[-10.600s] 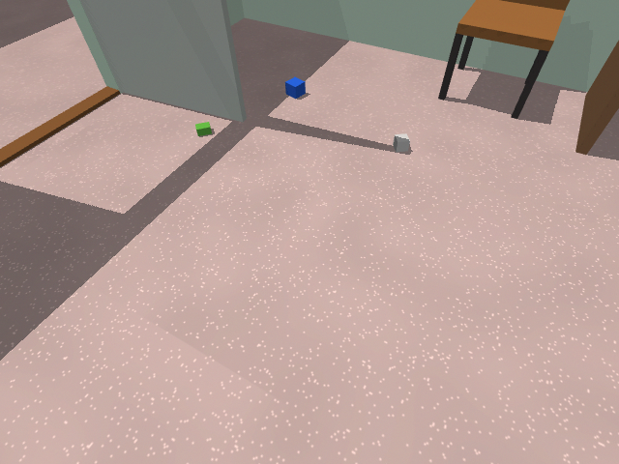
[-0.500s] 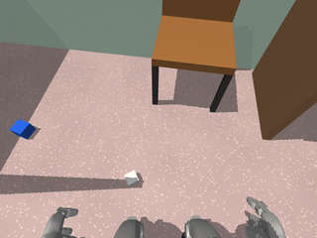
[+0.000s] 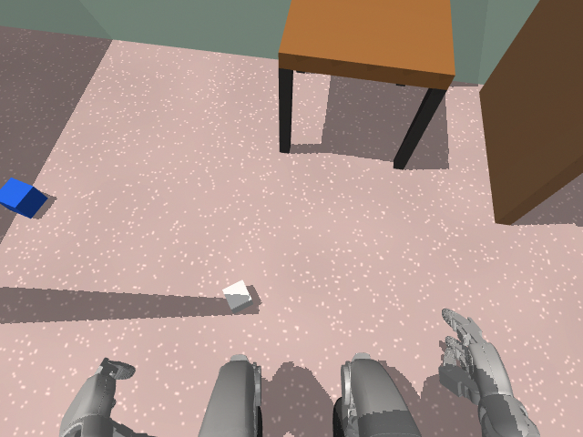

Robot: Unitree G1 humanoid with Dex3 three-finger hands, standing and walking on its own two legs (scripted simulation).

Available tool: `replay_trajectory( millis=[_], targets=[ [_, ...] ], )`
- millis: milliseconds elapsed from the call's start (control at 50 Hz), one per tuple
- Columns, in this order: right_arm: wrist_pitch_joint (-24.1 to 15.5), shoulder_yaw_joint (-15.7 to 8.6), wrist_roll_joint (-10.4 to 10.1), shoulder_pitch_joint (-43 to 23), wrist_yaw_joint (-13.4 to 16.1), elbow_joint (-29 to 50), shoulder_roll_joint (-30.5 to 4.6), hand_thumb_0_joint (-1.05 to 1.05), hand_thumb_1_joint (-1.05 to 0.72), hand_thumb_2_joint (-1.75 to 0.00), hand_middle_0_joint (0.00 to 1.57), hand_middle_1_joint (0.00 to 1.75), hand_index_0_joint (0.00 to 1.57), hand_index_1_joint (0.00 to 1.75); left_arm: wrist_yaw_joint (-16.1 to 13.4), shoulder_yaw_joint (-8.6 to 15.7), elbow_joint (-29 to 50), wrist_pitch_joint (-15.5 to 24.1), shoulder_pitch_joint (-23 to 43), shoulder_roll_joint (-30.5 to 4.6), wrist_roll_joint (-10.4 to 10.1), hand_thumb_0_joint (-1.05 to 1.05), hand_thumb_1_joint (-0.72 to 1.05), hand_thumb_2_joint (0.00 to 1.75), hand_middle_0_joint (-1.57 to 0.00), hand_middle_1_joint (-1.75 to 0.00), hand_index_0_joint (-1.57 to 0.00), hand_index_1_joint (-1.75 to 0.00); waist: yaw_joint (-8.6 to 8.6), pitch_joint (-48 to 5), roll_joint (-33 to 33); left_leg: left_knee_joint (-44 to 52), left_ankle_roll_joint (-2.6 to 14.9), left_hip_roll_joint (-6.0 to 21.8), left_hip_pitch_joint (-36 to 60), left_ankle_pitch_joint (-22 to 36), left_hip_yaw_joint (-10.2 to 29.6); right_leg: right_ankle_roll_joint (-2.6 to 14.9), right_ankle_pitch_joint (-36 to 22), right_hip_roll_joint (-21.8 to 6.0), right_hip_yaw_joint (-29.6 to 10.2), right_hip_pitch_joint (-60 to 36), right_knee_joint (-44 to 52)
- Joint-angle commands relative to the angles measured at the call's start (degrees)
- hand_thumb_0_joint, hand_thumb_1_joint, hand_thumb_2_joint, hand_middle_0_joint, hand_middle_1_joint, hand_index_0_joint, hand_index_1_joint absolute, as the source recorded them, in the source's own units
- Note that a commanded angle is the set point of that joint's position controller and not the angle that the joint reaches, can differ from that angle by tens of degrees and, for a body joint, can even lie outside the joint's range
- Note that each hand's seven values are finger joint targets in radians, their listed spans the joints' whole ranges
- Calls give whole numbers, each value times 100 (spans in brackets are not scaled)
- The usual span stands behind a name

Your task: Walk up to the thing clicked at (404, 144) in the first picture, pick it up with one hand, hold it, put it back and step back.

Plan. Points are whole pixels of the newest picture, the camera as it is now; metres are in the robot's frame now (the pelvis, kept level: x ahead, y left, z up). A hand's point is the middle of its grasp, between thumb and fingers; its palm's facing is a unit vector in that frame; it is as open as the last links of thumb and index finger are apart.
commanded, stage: rise first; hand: left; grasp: from above
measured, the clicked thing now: (238, 297) +0.44 +0.16 -0.60
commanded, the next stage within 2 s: none
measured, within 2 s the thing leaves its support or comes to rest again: neither
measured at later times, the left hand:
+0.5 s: hand (179, 331) +0.30 +0.25 -0.34, palm faces -0.34 -0.22 -0.92, open 13.4 cm
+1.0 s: hand (201, 314) +0.35 +0.23 -0.42, palm faces -0.37 -0.22 -0.90, open 13.3 cm
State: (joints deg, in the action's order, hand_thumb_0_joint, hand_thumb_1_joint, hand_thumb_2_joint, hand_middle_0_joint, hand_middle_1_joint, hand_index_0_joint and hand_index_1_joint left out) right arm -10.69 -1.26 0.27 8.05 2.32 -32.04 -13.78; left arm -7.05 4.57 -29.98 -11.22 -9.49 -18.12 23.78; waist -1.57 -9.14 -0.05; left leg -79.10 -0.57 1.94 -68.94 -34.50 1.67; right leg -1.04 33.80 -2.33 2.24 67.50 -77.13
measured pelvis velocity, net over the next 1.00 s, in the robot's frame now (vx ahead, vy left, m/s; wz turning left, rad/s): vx -0.07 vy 0.00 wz -0.06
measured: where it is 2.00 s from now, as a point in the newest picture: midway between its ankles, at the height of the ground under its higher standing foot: outside the picture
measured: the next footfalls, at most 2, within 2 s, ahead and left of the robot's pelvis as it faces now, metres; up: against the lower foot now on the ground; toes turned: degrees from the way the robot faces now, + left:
none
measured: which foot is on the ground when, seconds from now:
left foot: down 0.00-1.00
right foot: down 0.00-1.00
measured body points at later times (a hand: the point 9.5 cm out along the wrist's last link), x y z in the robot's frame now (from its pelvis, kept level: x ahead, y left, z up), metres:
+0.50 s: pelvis -0.07 -0.01 -0.19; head +0.13 -0.01 +0.22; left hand +0.32 +0.26 -0.29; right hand +0.05 -0.28 -0.33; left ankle +0.02 +0.12 -0.60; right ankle +0.02 -0.14 -0.60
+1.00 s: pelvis -0.07 +0.00 -0.26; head +0.14 +0.02 +0.14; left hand +0.37 +0.23 -0.37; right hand -0.03 -0.27 -0.38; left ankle +0.02 +0.12 -0.60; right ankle +0.02 -0.14 -0.60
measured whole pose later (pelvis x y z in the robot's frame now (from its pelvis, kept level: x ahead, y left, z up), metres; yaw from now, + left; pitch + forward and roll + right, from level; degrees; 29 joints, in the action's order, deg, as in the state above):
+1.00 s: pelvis -0.07 +0.00 -0.26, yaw -4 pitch +36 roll -4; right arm -12.8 -1.0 7.9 7.1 -8.4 -51.4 -15.1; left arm -34.4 7.5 -87.3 -13.1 51.8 -24.4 50.6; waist -11.8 -9.1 -2.4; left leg -127.9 -0.1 1.7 -125.8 -38.3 4.1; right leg -1.7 36.9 -1.4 1.1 123.8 -124.8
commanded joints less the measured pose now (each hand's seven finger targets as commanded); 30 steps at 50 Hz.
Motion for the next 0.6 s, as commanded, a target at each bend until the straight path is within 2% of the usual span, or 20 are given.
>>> replay_trajectory(
  millis=[0,60,80,120,160,180,220,240,280,320,340,380,400,440,480,500,580],
  targets=[
    [-258,-433,-46,87,27,430,-907,0,-89,-90,20,30,20,30,-433,209,376,403,673,-825,638,0,-46,88,-17,-96,-17,-96,-61,-1953,-526,292,38,-173,818,1693,33,294,-1415,214,-27,71,-77],
    [-229,-462,-44,-12,0,256,-1003,0,-90,-90,20,30,20,30,-737,49,141,529,1413,-861,997,0,-45,87,-20,-92,-20,-93,-136,-2276,-578,-94,4,-154,378,1606,125,314,-1362,210,-4,711,-601],
    [-213,-474,-46,14,-12,196,-1011,0,-90,-90,20,30,20,30,-859,-58,62,545,1497,-798,1157,0,-45,88,-21,-91,-20,-92,-111,-2474,-653,-233,-9,-146,401,1673,123,322,-1387,205,1,898,-757],
    [-151,-511,-28,-5,-33,66,-1083,0,-89,-90,20,30,20,30,-1140,-9,-170,530,1934,-965,1441,0,-44,89,-20,-91,-19,-93,-118,-2724,-694,-529,-20,-154,135,1648,116,322,-1378,198,3,1233,-1026],
    [-79,-503,-4,34,-44,-78,-1080,0,-89,-89,20,30,20,30,-1449,-10,-486,461,2302,-974,1738,0,-46,92,-19,-92,-18,-93,-102,-2956,-638,-814,-4,-193,-254,1558,42,314,-1362,202,-7,1379,-1220],
    [-40,-503,6,38,-39,-157,-1103,0,-89,-90,20,30,20,30,-1619,99,-612,408,2545,-1175,1888,0,-46,91,-19,-92,-18,-93,-45,-3138,-538,-979,9,-190,-366,1557,-14,300,-1383,218,-10,1414,-1274],
    [5,-472,38,96,-25,-313,-1105,0,-89,-90,20,30,20,30,-1913,99,-736,323,3367,-1297,2107,0,-47,93,-18,-94,-17,-95,-91,-3570,-540,-1313,21,-200,-607,1569,-115,279,-1489,222,-28,1437,-1438],
    [23,-465,62,87,-11,-403,-1105,0,-89,-90,20,30,20,30,-2034,112,-1101,248,3581,-1353,2222,0,-48,94,-17,-96,-16,-97,-128,-3579,-416,-1509,60,-206,-937,1424,-189,246,-1468,231,-52,1418,-1447],
    [50,-414,135,88,-11,-554,-1042,0,-90,-90,20,30,20,30,-2185,81,-1577,161,4288,-1451,2309,0,-48,94,-17,-96,-17,-97,-190,-3650,-131,-1835,124,-208,-1503,1106,-260,196,-1244,237,-92,1378,-1523],
    [71,-374,232,46,-29,-651,-1026,0,-89,-90,20,30,20,30,-2287,208,-2186,73,4587,-1689,2388,0,-45,92,-20,-93,-19,-94,-131,-3746,22,-2098,176,-220,-1915,779,-313,177,-800,238,-158,1476,-1590],
    [75,-371,275,18,-49,-677,-957,0,-89,-90,20,30,20,30,-2281,88,-2401,56,4703,-1599,2387,0,-43,91,-21,-92,-20,-93,-149,-3792,17,-2137,167,-219,-1991,652,-329,174,-588,231,-202,1444,-1626],
    [72,-393,351,-4,-79,-798,-929,0,-89,-90,20,30,20,30,-2316,49,-2693,19,5091,-1659,2457,0,-43,91,-22,-91,-21,-92,-126,-3828,-120,-2244,151,-230,-2083,387,-330,202,-133,240,-205,1749,-1699],
    [80,-383,389,-1,-113,-824,-893,0,-89,-90,20,30,20,30,-2328,26,-2779,9,5336,-1716,2499,0,-42,90,-22,-92,-21,-92,-173,-3805,-163,-2347,162,-237,-2226,305,-334,201,47,241,-252,1789,-1699],
    [93,-374,434,47,-187,-921,-841,0,-89,-90,20,30,20,30,-2372,-116,-3088,-8,5640,-1525,2617,0,-43,92,-23,-90,-21,-91,-258,-3780,-218,-2439,161,-232,-2371,177,-332,223,152,262,-189,1991,-1811],
    [90,-377,470,96,-242,-1006,-875,0,-89,-90,20,30,20,30,-2451,-68,-3298,-17,5947,-1646,2707,0,-43,92,-21,-92,-20,-93,-351,-3724,-230,-2563,183,-244,-2576,35,-306,226,326,289,-140,2273,-1924],
    [86,-370,503,134,-285,-1056,-869,0,-88,-90,20,30,20,30,-2487,-80,-3493,-23,6008,-1589,2717,0,-43,92,-21,-92,-20,-92,-409,-3569,-218,-2624,196,-248,-2723,-73,-300,224,446,288,-117,2401,-1972],
    [20,-314,571,236,-421,-1246,-912,0,-88,-90,20,30,20,30,-2648,62,-4035,2,6476,-1779,2801,0,-45,93,-19,-93,-18,-93,-597,-3407,-171,-2903,240,-245,-3100,-150,-259,209,442,291,-18,2763,-2279]
  ],
)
